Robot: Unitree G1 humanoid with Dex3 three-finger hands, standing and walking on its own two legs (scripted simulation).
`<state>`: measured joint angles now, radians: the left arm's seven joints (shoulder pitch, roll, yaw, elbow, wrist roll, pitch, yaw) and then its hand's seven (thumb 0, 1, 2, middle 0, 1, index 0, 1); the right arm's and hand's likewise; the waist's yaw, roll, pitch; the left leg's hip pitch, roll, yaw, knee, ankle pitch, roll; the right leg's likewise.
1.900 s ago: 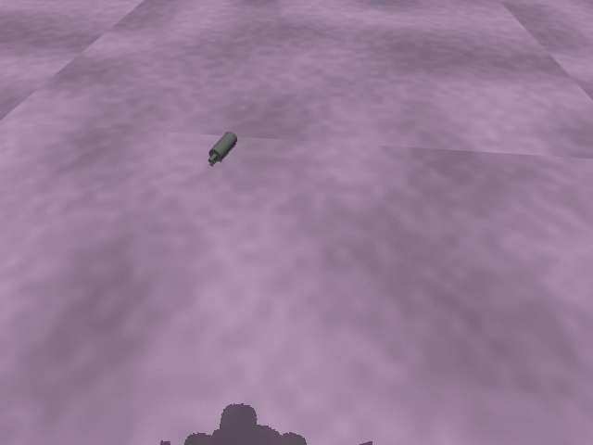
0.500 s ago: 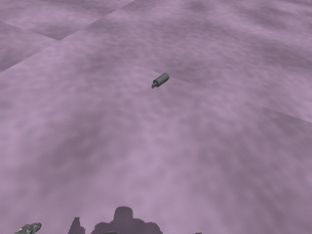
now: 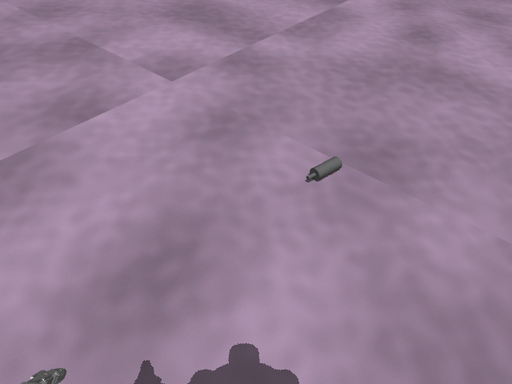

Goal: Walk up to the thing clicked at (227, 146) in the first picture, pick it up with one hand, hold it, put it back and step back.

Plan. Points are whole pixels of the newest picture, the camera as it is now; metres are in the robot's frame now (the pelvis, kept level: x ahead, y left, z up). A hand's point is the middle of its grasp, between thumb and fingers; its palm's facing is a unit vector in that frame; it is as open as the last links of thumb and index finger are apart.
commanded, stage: walk up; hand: left
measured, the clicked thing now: (322, 170) +1.37 -0.42 -0.71
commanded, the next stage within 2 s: none
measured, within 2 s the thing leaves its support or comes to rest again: neither
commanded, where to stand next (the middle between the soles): +1.21 -0.78 m, yaw +36 degrees
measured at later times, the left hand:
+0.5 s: hand (168, 359) +0.21 +0.16 -0.17, palm faces +0.20 -0.94 -0.27, open 7.4 cm
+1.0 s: hand (248, 242) +0.45 +0.02 -0.12, palm faces +0.38 -0.85 -0.37, open 7.4 cm
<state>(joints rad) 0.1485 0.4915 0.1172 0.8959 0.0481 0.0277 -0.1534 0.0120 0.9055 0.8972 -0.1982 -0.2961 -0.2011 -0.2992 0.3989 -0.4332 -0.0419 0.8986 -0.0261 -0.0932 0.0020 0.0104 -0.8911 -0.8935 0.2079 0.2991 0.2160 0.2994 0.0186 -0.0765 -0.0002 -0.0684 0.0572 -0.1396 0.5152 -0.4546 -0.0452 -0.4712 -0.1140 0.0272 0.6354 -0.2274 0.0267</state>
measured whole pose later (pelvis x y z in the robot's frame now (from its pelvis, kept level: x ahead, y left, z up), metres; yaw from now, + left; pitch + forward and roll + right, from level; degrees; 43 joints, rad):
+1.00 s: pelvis +0.48 -0.27 +0.01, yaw +24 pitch -1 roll +0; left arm 0.26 0.41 0.09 0.77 0.04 0.02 -0.09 0.01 0.90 0.90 -0.20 -0.30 -0.20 -0.30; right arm 0.32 -0.49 -0.05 0.94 -0.01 -0.09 -0.06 0.01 -0.90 -0.89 0.20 0.30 0.21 0.30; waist 0.05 0.01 0.06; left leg -0.56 0.03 0.04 1.07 -0.40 0.04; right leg -0.31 -0.04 -0.13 0.63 -0.30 -0.05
